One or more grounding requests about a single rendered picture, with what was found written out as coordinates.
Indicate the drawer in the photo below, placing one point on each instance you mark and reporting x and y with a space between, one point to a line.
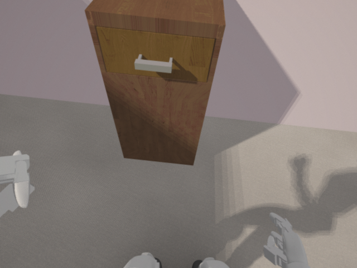
190 55

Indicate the robot shin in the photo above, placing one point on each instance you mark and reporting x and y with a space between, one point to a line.
146 253
206 259

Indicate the cabinet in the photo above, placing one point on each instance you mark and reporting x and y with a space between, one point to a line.
158 119

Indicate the right robot shin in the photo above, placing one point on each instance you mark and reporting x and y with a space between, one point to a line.
206 259

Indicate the left robot hand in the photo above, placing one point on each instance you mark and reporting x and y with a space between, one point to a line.
13 169

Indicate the right robot hand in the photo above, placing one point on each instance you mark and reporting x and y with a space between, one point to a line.
290 248

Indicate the handle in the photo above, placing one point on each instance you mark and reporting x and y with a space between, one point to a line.
150 65

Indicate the left robot shin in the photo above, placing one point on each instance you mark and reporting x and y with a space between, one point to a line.
146 253

